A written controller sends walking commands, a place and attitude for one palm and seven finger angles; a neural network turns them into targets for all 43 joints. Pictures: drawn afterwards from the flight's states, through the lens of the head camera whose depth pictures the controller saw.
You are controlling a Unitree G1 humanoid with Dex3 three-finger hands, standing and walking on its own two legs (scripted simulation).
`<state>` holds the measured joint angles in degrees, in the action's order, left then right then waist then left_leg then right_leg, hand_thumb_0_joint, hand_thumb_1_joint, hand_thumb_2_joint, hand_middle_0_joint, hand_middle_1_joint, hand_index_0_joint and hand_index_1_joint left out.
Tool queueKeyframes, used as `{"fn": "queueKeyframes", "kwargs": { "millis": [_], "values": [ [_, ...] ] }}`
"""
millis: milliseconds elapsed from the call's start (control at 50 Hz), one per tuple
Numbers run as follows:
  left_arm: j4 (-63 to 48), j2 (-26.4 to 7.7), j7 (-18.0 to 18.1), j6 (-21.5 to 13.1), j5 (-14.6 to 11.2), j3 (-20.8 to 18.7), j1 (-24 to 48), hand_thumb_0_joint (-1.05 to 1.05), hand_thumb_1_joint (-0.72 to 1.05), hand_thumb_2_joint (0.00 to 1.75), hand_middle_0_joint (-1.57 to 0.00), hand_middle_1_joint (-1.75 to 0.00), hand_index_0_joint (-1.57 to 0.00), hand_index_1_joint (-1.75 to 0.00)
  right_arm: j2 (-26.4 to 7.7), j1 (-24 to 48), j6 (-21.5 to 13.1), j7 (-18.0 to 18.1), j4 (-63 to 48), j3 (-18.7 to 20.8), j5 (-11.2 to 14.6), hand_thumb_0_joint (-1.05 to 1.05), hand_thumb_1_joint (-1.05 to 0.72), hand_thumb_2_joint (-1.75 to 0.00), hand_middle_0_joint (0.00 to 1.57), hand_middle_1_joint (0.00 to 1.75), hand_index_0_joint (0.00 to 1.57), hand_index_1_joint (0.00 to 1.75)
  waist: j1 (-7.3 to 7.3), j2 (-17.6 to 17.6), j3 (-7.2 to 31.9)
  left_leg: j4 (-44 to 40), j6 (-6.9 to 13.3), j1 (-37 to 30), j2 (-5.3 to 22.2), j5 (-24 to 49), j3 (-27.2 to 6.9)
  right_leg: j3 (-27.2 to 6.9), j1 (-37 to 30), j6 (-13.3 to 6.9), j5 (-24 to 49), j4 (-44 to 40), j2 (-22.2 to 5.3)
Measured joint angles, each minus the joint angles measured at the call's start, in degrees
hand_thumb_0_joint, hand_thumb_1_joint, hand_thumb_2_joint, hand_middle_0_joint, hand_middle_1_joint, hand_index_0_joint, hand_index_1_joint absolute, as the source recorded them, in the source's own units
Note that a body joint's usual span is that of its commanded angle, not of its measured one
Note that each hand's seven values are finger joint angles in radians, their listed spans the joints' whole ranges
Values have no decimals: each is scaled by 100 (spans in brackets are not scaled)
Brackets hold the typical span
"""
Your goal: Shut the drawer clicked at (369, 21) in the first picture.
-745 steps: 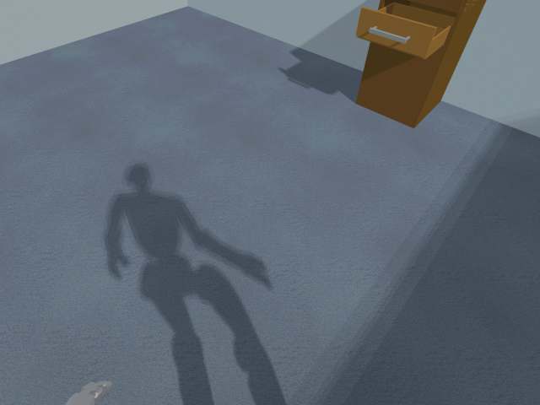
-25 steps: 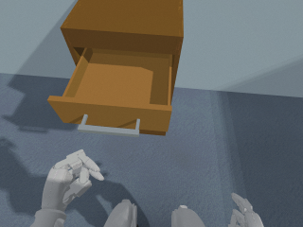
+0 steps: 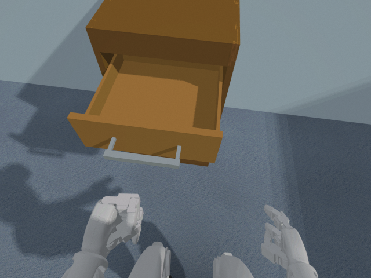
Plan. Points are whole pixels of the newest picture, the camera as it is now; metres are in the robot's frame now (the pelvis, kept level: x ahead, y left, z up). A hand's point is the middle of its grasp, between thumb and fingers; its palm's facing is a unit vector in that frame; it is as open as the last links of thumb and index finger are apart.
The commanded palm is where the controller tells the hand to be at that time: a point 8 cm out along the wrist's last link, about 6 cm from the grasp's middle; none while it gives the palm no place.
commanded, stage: raise the hand and make a fist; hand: left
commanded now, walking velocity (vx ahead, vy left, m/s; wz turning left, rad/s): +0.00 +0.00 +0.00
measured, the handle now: (143, 152) +0.42 +0.14 -0.05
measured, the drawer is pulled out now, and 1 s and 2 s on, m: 0.26 0.26 0.26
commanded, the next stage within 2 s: bring the fist close to the handle in 0.44 s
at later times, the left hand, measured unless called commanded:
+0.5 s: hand (138, 219) +0.23 +0.11 +0.04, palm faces -0.08 -1.00 -0.05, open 3.3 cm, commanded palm +0.20 +0.16 +0.05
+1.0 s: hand (146, 209) +0.26 +0.10 +0.00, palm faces -0.14 -0.99 -0.03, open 3.3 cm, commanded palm +0.25 +0.16 +0.00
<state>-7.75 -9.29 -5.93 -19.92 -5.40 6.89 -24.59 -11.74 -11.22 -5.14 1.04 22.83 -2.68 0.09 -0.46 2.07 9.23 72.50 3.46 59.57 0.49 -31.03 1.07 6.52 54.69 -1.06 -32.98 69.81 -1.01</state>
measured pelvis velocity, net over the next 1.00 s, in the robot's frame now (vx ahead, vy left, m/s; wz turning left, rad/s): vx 0.00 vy -0.02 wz -0.01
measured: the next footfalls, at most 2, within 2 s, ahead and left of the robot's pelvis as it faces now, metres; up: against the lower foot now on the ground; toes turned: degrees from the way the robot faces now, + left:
none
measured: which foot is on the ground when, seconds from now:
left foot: down 0.00-1.00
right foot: down 0.00-1.00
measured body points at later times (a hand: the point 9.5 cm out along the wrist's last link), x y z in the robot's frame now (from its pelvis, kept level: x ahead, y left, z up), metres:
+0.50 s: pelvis +0.00 -0.02 +0.00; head +0.08 -0.02 +0.44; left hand +0.22 +0.16 +0.05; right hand +0.19 -0.25 -0.08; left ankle +0.04 +0.08 -0.63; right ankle +0.01 -0.12 -0.63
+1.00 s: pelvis +0.00 -0.02 -0.03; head +0.10 -0.02 +0.41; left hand +0.26 +0.15 +0.01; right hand +0.18 -0.26 -0.11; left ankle +0.04 +0.08 -0.63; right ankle +0.01 -0.12 -0.63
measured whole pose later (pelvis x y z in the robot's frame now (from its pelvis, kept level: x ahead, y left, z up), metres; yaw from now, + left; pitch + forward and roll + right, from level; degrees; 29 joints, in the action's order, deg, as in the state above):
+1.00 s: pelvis +0.00 -0.02 -0.03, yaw -1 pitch +22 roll -2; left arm 2.6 -10.5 -8.3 -25.6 -8.6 0.7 -15.2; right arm -14.0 -11.2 -5.5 0.8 27.7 -0.7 0.1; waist -2.0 2.4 10.7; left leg 78.7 1.6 68.0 1.8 -33.1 0.3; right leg 7.2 63.7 -3.2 -35.7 77.0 0.0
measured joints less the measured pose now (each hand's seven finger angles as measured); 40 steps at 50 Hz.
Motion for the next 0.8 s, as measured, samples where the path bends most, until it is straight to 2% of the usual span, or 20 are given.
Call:
{"fn": "queueKeyframes", "kwargs": {
  "millis": [100,280,420,480,620,800],
  "values": [
    [-86,10,249,-181,-38,-222,83,2,90,90,-140,-159,-139,-159,-61,-135,73,-29,105,67,-19,1,-90,-90,20,30,21,30,-33,25,16,27,-26,23,22,-26,-3,-1,32,-24,-25,32,22],
    [-10,-19,80,20,-56,-151,-157,2,90,90,-140,-159,-140,-160,-148,-323,191,0,146,156,49,1,-90,-90,20,30,21,30,-142,33,51,-110,-71,-124,57,-20,41,-53,-58,-66,-23,-51,62],
    [0,-44,266,-380,-106,-343,-257,2,90,90,-140,-159,-140,-160,-159,-272,85,10,166,202,18,1,-90,-90,20,30,21,30,-135,22,71,-100,-136,-112,79,-22,2,-17,-40,-127,-51,-18,86],
    [119,-67,172,-455,-130,-430,-134,2,90,90,-140,-159,-140,-160,-171,-197,62,-1,189,192,27,1,-90,-90,20,30,21,30,-117,23,73,-33,-161,-32,84,-34,-29,14,33,-156,-79,54,90],
    [248,-119,-104,-294,-219,-400,-32,2,90,90,-140,-159,-140,-160,-160,-120,30,51,184,158,66,1,-90,-90,20,30,21,30,-98,55,77,-22,-201,-31,98,-46,-66,46,29,-193,-105,69,108],
    [842,-120,-193,-511,-298,-704,485,2,90,90,-140,-159,-140,-160,-173,-36,-58,27,325,176,20,1,-90,-90,20,30,21,30,-121,-32,121,308,-241,393,131,-142,-109,89,444,-247,-213,400,128]
  ]
}}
